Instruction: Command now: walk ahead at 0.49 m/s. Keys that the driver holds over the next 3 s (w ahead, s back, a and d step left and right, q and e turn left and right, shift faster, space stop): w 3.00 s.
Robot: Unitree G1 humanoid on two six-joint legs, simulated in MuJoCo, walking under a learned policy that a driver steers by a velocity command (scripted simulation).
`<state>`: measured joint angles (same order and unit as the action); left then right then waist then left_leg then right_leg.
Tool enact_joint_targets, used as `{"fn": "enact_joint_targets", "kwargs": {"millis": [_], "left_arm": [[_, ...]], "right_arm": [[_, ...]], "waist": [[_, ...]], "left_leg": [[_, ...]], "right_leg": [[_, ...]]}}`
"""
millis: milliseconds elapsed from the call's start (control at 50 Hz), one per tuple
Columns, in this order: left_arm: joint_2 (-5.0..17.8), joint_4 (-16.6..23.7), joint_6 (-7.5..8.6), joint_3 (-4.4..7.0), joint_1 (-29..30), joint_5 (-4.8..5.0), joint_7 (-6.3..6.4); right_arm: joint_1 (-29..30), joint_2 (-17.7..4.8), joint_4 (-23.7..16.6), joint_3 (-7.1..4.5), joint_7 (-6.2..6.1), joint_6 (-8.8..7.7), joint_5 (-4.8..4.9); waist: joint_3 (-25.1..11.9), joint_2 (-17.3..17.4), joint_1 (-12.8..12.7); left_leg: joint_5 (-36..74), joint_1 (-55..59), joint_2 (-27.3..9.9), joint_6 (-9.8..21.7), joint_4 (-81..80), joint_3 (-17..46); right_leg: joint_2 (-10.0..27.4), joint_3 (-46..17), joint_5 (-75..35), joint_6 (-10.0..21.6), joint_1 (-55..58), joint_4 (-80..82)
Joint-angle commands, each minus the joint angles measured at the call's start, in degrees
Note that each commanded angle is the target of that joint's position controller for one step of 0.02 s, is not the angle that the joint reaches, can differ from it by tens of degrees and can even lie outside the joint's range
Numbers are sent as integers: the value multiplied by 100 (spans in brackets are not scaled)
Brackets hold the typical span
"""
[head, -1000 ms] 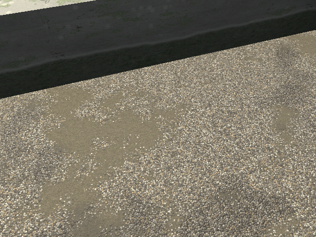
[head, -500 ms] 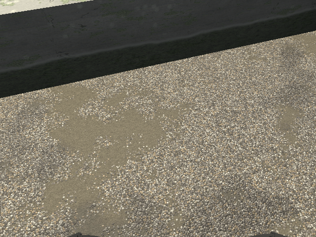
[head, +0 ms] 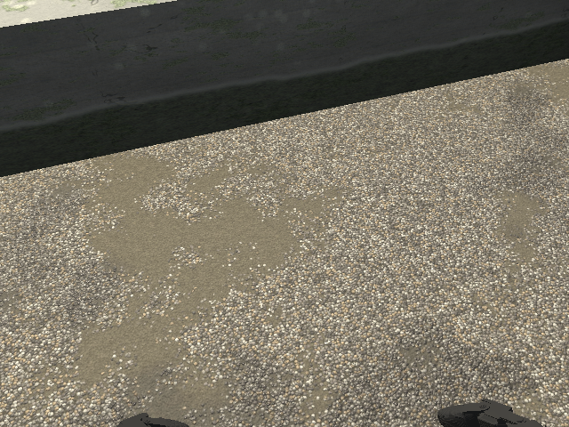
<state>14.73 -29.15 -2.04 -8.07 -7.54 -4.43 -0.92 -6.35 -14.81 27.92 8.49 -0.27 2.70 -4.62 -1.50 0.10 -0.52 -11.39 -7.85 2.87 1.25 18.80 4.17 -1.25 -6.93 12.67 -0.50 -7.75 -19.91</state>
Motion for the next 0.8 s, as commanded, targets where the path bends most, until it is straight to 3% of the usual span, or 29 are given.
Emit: {"fn": "enact_joint_targets", "kwargs": {"millis": [20,160,180,460,480,760,800], "left_arm": [[509,566,94,170,450,-2,18],[511,574,94,164,435,-3,20],[453,535,106,155,471,-49,18],[462,414,124,185,413,-10,3],[512,454,107,191,364,30,1],[483,510,81,175,286,7,32],[438,477,96,170,355,-30,29]], "right_arm": [[491,-473,-576,-164,-12,-91,-3],[476,-470,-578,-158,-10,-90,-1],[576,-427,-552,-153,-23,-107,-41],[529,-417,-500,-168,-42,-137,8],[426,-460,-519,-172,-28,-121,46],[428,-428,-484,-156,-16,-82,12],[529,-392,-464,-155,-37,-104,-6]], "waist": [[-539,-16,-5],[-514,-41,-5],[-514,-78,-57],[-459,-9,-23],[-462,33,26],[-473,-40,-12],[-386,-100,-32]], "left_leg": [[1513,677,-570,156,-44,603],[1385,635,-570,154,-88,628],[1027,592,-554,137,-100,638],[1149,618,-557,169,-139,660],[1501,662,-576,183,-144,660],[1413,687,-558,203,-223,689],[929,576,-532,177,-250,695]], "right_leg": [[467,-347,-1525,152,-325,163],[475,-346,-1398,139,-364,180],[478,-385,-1040,163,-391,284],[478,-414,-1079,187,-394,352],[482,-384,-1425,164,-363,257],[485,-330,-1274,96,-369,271],[475,-363,-843,130,-441,374]]}}
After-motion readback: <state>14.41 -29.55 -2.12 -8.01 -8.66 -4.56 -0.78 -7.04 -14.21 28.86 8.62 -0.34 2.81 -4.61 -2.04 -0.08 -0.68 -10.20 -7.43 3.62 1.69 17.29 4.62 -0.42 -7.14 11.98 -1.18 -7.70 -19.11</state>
